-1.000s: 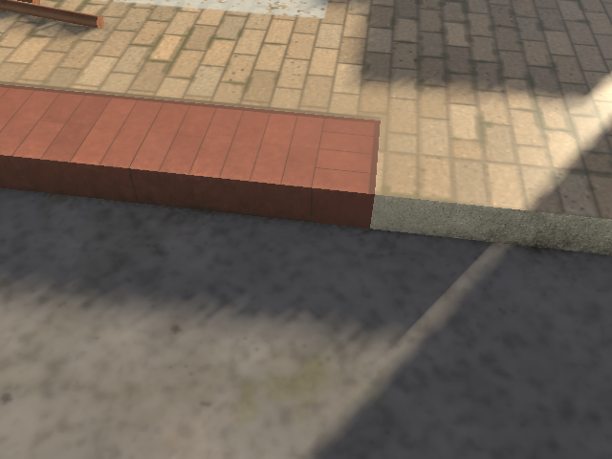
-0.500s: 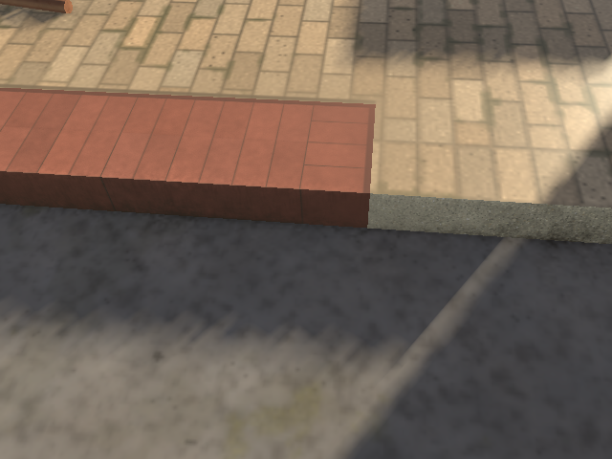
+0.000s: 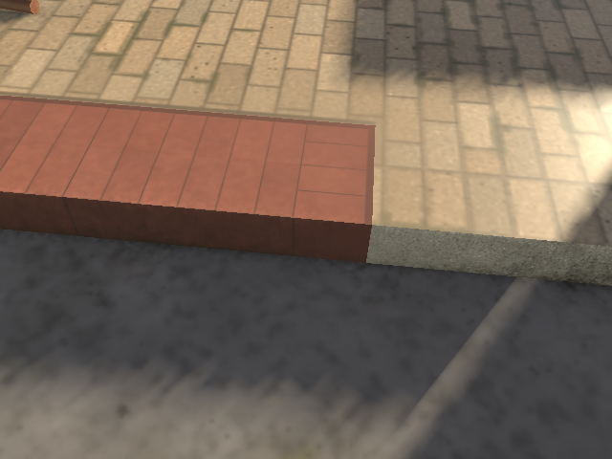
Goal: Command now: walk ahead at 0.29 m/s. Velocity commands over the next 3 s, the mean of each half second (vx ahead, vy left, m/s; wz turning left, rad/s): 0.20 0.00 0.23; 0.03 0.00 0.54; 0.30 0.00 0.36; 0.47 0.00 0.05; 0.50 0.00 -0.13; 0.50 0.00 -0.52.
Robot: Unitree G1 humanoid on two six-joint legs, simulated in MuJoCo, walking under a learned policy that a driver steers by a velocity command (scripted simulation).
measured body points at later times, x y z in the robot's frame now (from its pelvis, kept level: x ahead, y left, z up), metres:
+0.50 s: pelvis +0.11 -0.04 +0.00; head +0.13 -0.05 +0.45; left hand +0.12 +0.22 -0.12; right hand +0.33 -0.22 -0.11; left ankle +0.19 +0.07 -0.71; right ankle +0.05 -0.14 -0.74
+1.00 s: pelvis +0.18 -0.04 +0.00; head +0.21 -0.01 +0.44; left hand +0.22 +0.28 -0.10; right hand +0.44 -0.23 -0.10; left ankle +0.19 +0.05 -0.74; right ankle +0.30 -0.20 -0.70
